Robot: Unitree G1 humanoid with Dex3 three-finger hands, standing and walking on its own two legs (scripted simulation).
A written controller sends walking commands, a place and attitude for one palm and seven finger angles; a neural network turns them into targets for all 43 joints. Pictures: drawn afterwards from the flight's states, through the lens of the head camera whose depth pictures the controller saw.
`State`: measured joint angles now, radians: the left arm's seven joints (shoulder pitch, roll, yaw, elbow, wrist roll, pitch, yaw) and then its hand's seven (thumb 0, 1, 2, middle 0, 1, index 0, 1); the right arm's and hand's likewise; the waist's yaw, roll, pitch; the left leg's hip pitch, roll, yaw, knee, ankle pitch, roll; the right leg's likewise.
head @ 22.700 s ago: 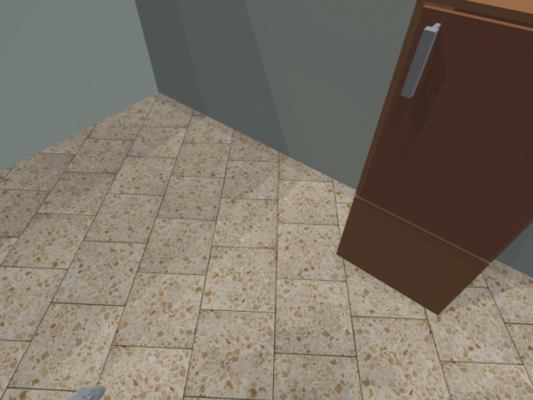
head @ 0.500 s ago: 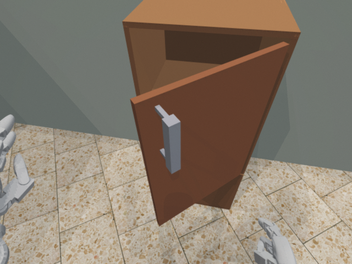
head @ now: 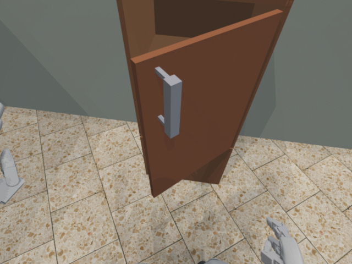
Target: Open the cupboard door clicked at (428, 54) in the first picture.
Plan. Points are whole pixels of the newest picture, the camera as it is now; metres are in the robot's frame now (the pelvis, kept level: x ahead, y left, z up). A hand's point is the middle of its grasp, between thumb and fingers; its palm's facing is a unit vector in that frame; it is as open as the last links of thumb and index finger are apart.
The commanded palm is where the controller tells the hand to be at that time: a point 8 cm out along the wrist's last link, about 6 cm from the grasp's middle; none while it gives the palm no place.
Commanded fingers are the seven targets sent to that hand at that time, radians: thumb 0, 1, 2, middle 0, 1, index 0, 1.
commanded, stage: step back with the hand held close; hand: left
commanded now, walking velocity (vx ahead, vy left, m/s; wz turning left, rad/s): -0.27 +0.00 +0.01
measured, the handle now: (166, 104) +0.39 +0.05 +0.17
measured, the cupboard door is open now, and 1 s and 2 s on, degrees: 44 44 44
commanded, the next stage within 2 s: stop stepping back and stand still in 0.80 s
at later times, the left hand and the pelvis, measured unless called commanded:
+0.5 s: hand out of the picture +0.15 +0.26 +0.18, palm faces +0.47 -0.76 -0.44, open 7.4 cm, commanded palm +0.07 +0.31 +0.19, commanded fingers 0.00 0.90 0.90 -0.20 -0.30 -0.20 -0.30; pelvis -0.05 +0.00 -0.02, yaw +3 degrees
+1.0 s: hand out of the picture +0.09 +0.22 +0.18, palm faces +0.27 -0.84 -0.47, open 7.4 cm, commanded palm +0.03 +0.28 +0.19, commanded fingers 0.00 0.90 0.90 -0.20 -0.30 -0.20 -0.30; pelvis -0.13 -0.01 +0.01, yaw -3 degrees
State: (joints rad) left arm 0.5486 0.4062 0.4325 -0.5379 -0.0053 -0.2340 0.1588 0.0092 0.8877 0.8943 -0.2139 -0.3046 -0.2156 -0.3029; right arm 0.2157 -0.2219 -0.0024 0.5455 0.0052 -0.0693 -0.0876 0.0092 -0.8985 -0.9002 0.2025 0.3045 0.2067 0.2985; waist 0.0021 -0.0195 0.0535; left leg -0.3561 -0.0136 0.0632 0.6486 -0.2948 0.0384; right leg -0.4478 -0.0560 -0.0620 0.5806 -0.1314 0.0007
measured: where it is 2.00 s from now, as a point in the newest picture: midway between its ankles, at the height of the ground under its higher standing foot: outside the picture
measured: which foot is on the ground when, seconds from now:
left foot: down 0.00-0.82, up 0.84-0.94, down 0.96-1.00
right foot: down 0.00-0.52, up 0.54-0.80, down 0.82-1.00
